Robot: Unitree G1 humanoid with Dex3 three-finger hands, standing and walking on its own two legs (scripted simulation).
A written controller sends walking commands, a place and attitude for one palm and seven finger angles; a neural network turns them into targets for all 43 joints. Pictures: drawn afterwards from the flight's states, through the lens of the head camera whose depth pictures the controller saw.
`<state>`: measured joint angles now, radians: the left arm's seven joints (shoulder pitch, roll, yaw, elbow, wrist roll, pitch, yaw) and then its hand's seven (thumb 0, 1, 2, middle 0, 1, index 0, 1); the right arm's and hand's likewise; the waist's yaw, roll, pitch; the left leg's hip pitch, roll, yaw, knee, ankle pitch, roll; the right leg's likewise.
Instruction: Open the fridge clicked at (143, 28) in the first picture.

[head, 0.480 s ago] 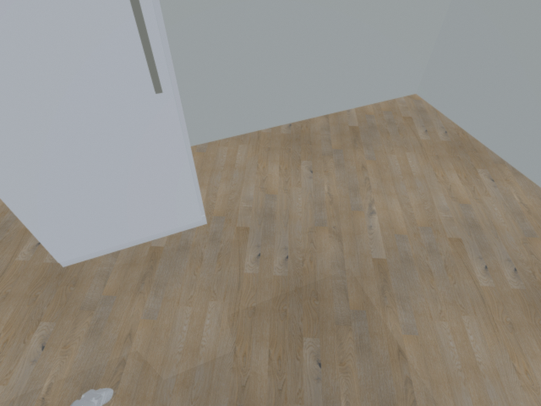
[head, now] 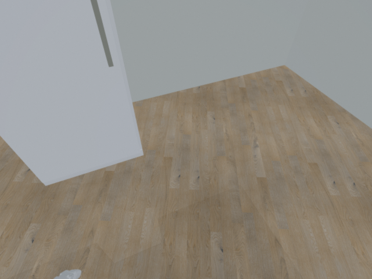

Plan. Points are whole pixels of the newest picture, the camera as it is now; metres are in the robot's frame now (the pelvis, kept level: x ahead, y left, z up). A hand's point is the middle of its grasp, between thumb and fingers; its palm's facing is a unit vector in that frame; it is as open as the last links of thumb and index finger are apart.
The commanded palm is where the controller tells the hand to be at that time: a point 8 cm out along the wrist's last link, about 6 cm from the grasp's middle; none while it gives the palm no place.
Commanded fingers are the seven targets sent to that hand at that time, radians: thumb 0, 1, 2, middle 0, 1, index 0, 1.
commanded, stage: stand and wait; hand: right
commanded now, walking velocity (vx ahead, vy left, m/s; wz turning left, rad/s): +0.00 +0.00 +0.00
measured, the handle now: (99, 24) +0.91 +0.37 +0.14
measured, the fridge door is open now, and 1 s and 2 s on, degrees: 0 0 0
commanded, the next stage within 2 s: look at it before walking up in 0.48 s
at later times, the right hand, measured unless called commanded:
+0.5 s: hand out of the picture +0.07 -0.23 -0.15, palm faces -0.04 +0.94 -0.34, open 7.4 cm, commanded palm none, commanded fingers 0.00 -0.90 -0.90 0.20 0.30 0.20 0.30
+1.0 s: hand out of the picture +0.07 -0.23 -0.15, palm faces -0.03 +0.94 -0.33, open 7.4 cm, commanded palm none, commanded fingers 0.00 -0.90 -0.90 0.20 0.30 0.20 0.30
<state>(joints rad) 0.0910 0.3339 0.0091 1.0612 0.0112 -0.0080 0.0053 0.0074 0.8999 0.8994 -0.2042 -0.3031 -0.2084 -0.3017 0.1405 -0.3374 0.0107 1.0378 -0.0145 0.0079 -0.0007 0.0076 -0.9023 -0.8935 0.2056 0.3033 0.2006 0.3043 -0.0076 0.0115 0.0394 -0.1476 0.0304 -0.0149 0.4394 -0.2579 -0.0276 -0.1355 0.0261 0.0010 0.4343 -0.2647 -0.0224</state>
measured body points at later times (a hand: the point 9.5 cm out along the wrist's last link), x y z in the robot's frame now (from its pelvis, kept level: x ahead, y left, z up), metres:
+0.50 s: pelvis -0.01 +0.01 +0.00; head -0.01 +0.01 +0.45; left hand +0.07 +0.31 -0.13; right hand +0.07 -0.28 -0.13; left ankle -0.01 +0.14 -0.74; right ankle -0.02 -0.11 -0.74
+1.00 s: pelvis -0.01 +0.02 +0.00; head +0.00 +0.02 +0.45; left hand +0.07 +0.31 -0.13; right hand +0.07 -0.28 -0.13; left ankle -0.01 +0.14 -0.74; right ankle -0.02 -0.11 -0.74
